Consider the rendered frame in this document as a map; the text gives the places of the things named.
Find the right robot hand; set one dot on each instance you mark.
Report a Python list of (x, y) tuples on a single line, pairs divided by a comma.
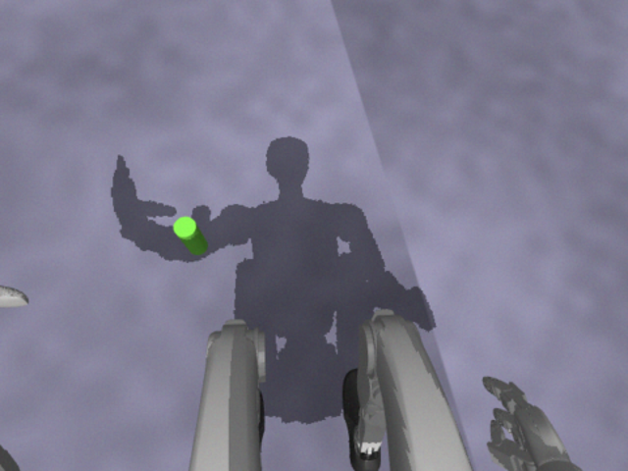
[(536, 440)]

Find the left robot hand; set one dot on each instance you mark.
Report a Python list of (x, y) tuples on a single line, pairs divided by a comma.
[(10, 297)]

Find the left robot arm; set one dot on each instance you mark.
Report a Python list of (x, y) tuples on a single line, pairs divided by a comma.
[(7, 463)]

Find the right robot foot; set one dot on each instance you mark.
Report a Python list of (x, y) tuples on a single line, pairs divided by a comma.
[(359, 461)]

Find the can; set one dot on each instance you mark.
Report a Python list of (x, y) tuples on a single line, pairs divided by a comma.
[(191, 236)]

